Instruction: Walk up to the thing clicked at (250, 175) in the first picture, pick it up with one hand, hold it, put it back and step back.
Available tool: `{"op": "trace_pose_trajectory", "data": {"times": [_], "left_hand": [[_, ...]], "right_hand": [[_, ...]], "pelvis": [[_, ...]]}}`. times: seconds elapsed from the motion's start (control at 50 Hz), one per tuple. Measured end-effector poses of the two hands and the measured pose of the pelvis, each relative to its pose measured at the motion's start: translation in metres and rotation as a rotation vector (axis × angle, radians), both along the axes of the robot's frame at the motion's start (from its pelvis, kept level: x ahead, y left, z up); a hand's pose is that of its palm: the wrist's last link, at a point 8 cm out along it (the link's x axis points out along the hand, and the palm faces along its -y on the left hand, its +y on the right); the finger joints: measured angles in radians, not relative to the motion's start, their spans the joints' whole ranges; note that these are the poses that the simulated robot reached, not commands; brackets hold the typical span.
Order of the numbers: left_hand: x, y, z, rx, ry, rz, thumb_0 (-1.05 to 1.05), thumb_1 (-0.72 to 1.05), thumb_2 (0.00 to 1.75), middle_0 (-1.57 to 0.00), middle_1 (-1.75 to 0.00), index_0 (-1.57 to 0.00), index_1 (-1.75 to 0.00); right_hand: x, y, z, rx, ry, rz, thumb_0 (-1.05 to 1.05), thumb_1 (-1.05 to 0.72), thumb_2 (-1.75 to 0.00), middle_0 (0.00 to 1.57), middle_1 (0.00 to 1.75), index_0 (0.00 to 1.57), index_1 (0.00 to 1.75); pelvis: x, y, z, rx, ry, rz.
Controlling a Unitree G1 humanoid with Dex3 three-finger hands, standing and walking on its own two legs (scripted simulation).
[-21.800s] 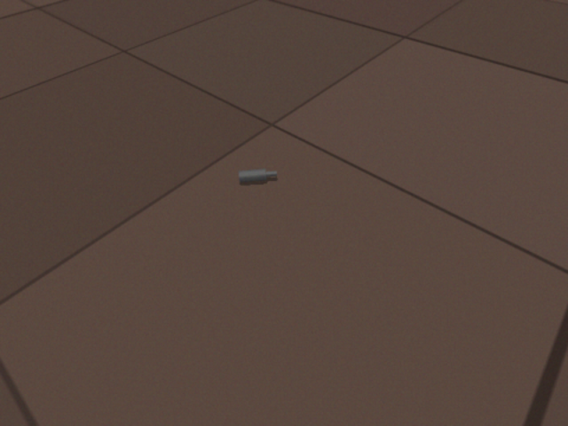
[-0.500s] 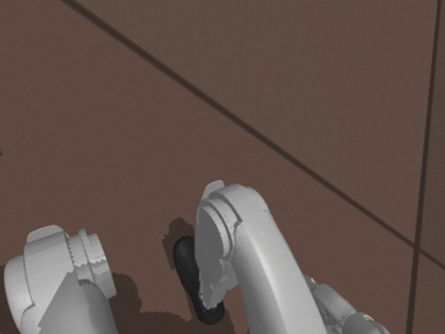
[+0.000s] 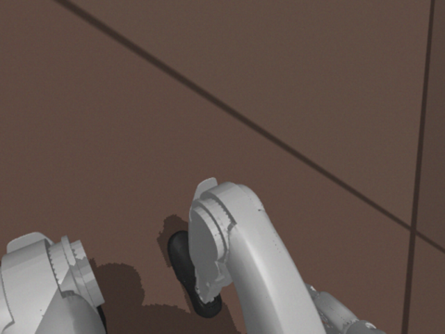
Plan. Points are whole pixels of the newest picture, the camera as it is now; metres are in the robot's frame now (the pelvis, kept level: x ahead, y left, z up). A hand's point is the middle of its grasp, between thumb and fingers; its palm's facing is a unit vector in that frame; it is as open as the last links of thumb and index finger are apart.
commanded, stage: close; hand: left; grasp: from above
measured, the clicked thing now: out of the picture +0.44 +0.36 -0.27
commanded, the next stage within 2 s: settle in 1.62 s
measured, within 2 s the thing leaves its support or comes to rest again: leaves its support in 2.00 s
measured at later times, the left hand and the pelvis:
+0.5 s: hand out of the picture +0.42 +0.38 -0.24, palm faces -0.44 -0.15 -0.88, open 12.4 cm; pelvis +0.00 +0.00 +0.00, yaw +0 degrees
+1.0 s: hand out of the picture +0.41 +0.38 -0.24, palm faces -0.45 -0.15 -0.88, open 9.9 cm; pelvis +0.00 +0.00 +0.00, yaw +0 degrees
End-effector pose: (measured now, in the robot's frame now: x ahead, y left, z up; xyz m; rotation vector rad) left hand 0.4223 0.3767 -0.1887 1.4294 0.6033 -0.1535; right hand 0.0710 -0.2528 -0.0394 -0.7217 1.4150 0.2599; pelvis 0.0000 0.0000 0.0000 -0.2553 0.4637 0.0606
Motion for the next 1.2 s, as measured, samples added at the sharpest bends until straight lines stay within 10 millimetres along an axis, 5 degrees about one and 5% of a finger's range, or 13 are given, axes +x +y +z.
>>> {"op": "trace_pose_trajectory", "data": {"times": [0.4, 1.2], "left_hand": [[-0.003, 0.007, 0.005, 0.007, 0.003, -0.020, 0.00, -0.31, 0.90, -0.20, -0.97, -0.21, -0.95], [-0.001, 0.005, 0.004, 0.002, -0.001, -0.018, 0.00, 0.16, 0.56, -0.49, -0.87, -0.55, -0.76]], "right_hand": [[0.018, 0.001, 0.003, -0.013, -0.041, 0.051, 0.00, -0.89, -0.90, 0.20, 0.30, 0.20, 0.30], [0.013, 0.000, 0.003, -0.009, -0.019, 0.049, 0.00, -0.90, -0.90, 0.20, 0.30, 0.20, 0.30]], "pelvis": [[-0.002, 0.001, 0.001, -0.009, -0.011, 0.000], [-0.002, 0.000, 0.003, -0.008, -0.010, -0.002]]}}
